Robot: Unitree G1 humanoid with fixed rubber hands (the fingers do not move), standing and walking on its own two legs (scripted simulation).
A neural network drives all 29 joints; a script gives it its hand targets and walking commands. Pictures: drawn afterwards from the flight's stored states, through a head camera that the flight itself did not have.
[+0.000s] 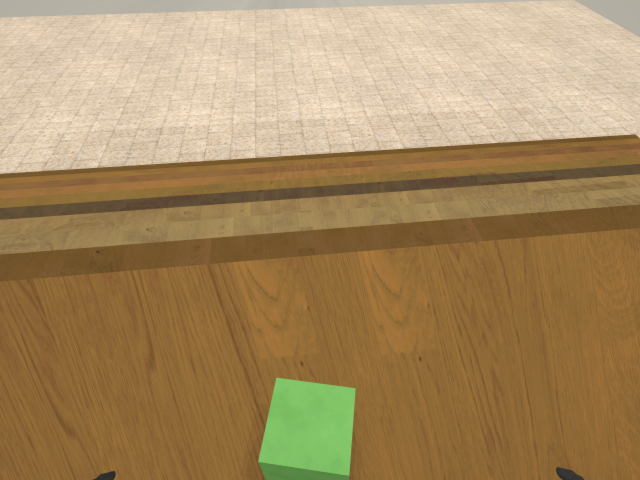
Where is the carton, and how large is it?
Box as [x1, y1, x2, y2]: [258, 378, 355, 479]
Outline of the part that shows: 276,378 258,460 265,478 347,479 349,472 355,388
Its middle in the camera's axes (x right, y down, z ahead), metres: -0.03 +0.54 +1.04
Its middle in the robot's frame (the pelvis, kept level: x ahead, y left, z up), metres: +0.37 +0.04 -0.66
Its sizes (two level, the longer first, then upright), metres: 0.210 0.200 0.250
